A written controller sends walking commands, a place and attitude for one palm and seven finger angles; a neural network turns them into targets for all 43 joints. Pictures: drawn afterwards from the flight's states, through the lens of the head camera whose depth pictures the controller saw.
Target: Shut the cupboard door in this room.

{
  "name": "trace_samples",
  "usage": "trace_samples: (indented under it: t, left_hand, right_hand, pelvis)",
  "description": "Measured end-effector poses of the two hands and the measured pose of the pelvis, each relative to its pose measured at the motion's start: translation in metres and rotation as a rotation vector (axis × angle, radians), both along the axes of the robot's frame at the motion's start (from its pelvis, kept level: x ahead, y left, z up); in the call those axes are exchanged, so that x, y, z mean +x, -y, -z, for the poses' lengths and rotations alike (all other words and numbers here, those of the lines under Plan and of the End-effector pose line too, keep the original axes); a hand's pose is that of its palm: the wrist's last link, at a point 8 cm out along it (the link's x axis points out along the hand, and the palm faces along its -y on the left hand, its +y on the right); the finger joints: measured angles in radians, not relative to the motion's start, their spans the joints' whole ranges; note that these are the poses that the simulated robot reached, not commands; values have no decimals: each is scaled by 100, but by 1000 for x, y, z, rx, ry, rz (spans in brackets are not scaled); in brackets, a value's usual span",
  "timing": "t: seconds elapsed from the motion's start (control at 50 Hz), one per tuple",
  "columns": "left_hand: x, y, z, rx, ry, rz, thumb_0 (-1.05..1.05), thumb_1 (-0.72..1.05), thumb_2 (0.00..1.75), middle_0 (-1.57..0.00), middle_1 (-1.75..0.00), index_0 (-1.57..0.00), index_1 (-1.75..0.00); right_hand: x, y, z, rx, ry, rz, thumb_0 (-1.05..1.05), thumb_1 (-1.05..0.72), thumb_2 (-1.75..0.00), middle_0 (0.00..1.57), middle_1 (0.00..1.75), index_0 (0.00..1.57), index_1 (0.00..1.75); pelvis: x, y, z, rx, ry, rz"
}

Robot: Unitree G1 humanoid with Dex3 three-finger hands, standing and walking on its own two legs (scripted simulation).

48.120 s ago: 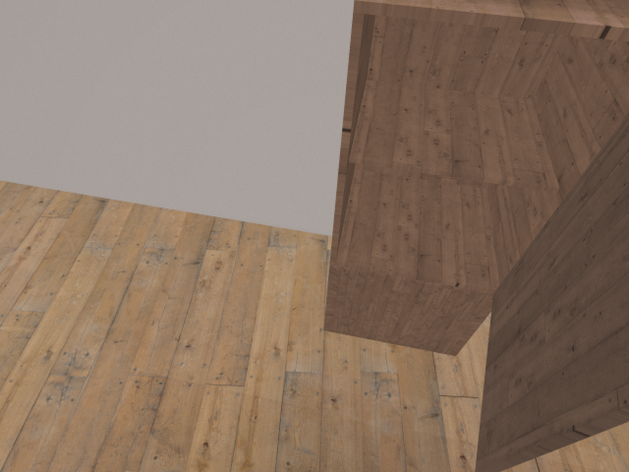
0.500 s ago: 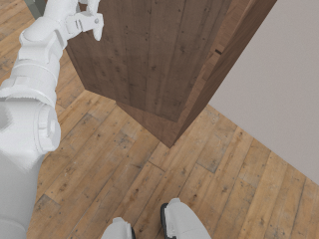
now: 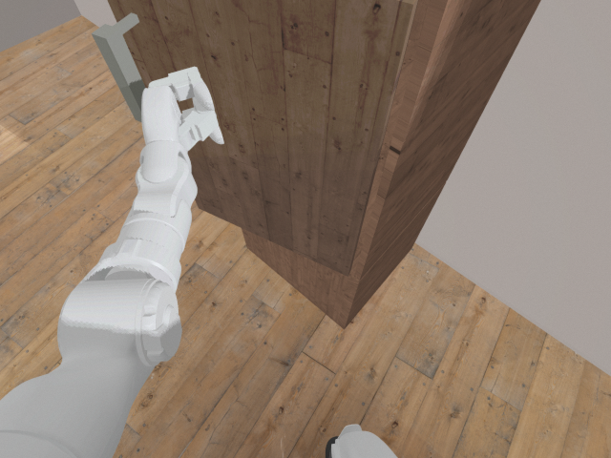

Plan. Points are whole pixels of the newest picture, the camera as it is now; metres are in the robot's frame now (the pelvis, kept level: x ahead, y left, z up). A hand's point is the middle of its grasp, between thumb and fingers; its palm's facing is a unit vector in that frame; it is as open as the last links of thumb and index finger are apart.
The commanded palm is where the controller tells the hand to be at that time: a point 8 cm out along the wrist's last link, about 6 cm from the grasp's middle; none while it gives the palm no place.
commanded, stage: pull the fist back off the door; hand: left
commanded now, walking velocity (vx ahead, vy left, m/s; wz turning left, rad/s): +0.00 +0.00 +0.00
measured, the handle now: (138, 70) +0.65 +0.18 +0.11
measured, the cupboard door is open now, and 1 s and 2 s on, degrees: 15 15 15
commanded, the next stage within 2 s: draw the hand back to the body in 0.40 s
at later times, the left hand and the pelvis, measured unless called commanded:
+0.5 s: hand (209, 157) +0.46 +0.07 +0.13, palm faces +0.01 -1.00 -0.04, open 3.1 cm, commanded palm +0.43 +0.13 +0.12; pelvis -0.03 +0.00 +0.00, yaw +1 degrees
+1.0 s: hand (111, 222) +0.35 +0.15 +0.17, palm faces +0.02 -1.00 -0.04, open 3.1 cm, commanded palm +0.31 +0.20 +0.16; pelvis -0.01 +0.01 +0.02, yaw +1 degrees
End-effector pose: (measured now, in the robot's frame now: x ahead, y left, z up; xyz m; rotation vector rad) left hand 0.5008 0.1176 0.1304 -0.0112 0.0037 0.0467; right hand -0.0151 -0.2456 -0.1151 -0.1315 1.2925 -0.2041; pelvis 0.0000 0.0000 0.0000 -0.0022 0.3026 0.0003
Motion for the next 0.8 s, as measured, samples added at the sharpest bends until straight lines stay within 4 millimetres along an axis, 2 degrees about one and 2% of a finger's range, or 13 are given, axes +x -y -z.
trace_samples:
  t: [0.08,0.14,0.24,0.3,0.38,0.48,0.56,0.62,0.72,0.8]
  left_hand:
    - [-17,-10,-12,47,43,5,1,90,90,-130,-150,-130,-150]
    - [-34,-15,-1,70,0,26,1,90,90,-130,-150,-130,-150]
    - [-63,-14,24,4,-46,34,1,90,90,-130,-150,-130,-150]
    - [-74,-10,22,-4,12,36,1,90,90,-130,-150,-130,-150]
    - [-78,-2,5,36,92,57,2,90,90,-130,-150,-130,-150]
    - [-68,-3,-1,60,14,48,1,90,90,-130,-150,-130,-150]
    - [-63,-10,3,8,-25,22,1,90,90,-130,-150,-130,-150]
    - [-67,-19,1,-16,32,14,1,90,90,-130,-150,-130,-150]
    - [-94,-38,-1,41,102,37,1,90,90,-130,-150,-130,-150]
    - [-121,-56,6,31,44,29,1,90,90,-130,-150,-130,-150]
  right_hand:
    - [10,13,-5,-21,46,-21,1,-91,-90,20,30,20,30]
    - [16,21,-8,-36,69,-37,1,-91,-90,20,30,20,30]
    - [29,28,-13,-69,115,-62,1,-91,-90,20,30,20,30]
    - [37,27,-13,-81,155,-69,1,-91,-90,20,30,20,30]
    - [43,19,-10,-72,196,-71,1,-91,-90,20,30,20,30]
    - [40,5,-6,-42,209,-55,1,-91,-90,20,30,20,30]
    - [29,-3,-5,-28,192,-49,1,-91,-90,20,30,20,30]
    - [20,-5,-6,-23,171,-39,1,-91,-90,20,30,20,30]
    - [16,-6,-7,-9,166,-16,1,-91,-90,20,30,20,30]
    - [33,-5,-13,-15,200,-16,2,-91,-90,20,30,20,30]
  pelvis:
    - [-5,4,-2,4,31,-4]
    - [-10,5,-4,4,52,-13]
    - [-20,4,-5,4,82,-22]
    - [-25,3,-5,6,94,-23]
    - [-30,0,-3,9,103,-24]
    - [-34,-3,-4,13,105,-21]
    - [-33,-5,-5,14,98,-12]
    - [-31,-7,-6,16,96,4]
    - [-21,-10,-10,12,119,20]
    - [-18,-11,-15,6,164,15]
